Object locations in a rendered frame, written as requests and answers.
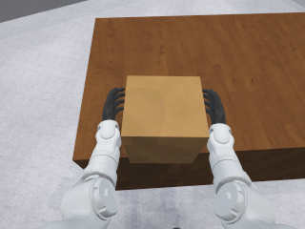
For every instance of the carton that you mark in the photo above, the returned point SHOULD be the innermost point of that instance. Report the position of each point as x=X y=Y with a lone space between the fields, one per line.
x=164 y=119

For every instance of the robot left hand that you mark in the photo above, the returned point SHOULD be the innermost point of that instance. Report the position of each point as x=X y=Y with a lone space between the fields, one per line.
x=109 y=109

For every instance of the robot right hand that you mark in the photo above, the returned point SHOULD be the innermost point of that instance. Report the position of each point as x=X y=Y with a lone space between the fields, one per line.
x=216 y=111

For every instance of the robot left upper arm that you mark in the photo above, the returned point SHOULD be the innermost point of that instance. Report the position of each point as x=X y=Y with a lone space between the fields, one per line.
x=89 y=205

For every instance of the pedestal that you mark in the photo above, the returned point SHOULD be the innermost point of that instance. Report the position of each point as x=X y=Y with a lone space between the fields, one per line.
x=255 y=62

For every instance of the right robot forearm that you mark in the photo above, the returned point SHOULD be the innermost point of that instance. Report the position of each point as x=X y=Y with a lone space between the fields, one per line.
x=224 y=163

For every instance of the left robot forearm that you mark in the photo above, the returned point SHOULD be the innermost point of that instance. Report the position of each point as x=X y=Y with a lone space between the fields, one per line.
x=105 y=156

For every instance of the robot right upper arm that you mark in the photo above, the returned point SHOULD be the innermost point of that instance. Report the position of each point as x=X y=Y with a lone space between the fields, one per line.
x=240 y=207

